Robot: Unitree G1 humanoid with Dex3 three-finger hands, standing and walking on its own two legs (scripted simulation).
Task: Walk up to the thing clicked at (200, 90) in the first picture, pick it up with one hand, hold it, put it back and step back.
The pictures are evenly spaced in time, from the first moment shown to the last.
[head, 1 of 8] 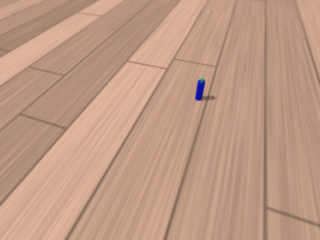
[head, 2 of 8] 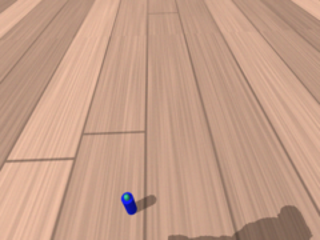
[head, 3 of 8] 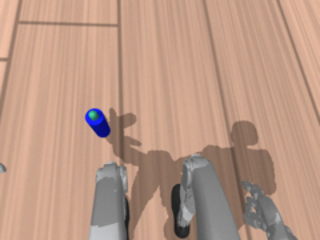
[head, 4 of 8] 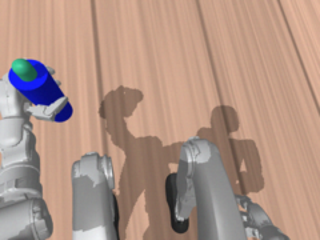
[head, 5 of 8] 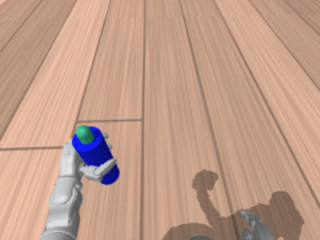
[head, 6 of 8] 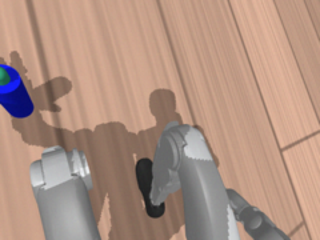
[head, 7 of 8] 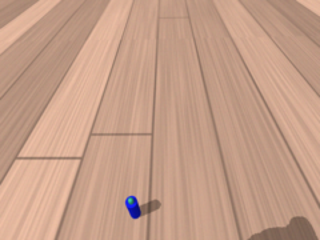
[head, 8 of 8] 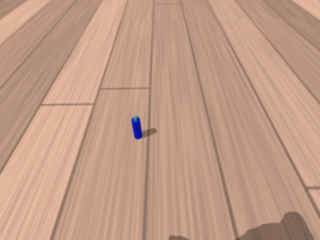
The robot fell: no
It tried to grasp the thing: yes
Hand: left
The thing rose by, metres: 0.66
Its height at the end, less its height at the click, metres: +0.00
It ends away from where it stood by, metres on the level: 0.01
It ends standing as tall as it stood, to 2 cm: yes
